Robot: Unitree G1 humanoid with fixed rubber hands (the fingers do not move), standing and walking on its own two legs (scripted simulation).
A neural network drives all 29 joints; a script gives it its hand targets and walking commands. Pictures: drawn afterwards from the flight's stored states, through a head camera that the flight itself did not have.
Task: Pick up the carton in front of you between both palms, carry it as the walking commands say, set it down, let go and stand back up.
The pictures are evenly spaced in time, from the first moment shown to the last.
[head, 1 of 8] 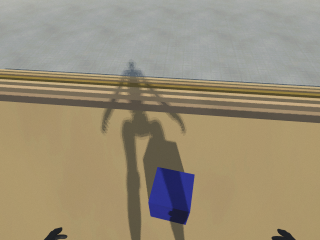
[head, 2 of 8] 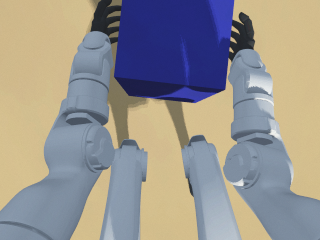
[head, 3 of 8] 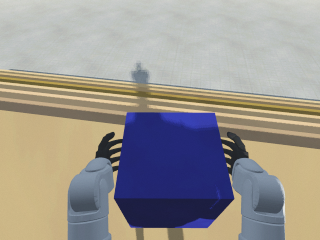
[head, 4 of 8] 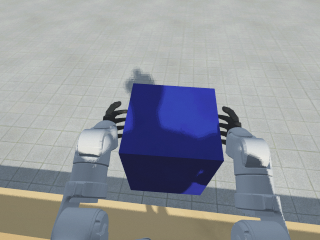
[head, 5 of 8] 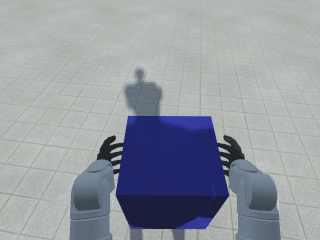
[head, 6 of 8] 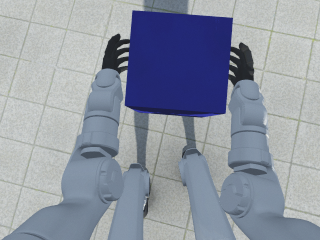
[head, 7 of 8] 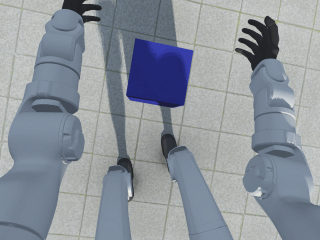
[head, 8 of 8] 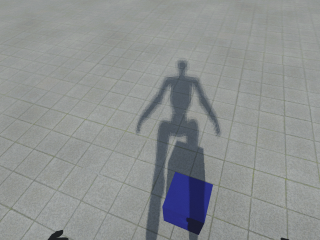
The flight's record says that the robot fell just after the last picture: no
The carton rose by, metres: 0.67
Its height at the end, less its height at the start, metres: -1.23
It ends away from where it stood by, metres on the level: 4.57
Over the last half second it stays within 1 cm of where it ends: yes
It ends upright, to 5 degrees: yes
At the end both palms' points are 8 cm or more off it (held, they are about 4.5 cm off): yes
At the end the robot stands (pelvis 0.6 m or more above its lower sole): yes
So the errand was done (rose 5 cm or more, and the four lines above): yes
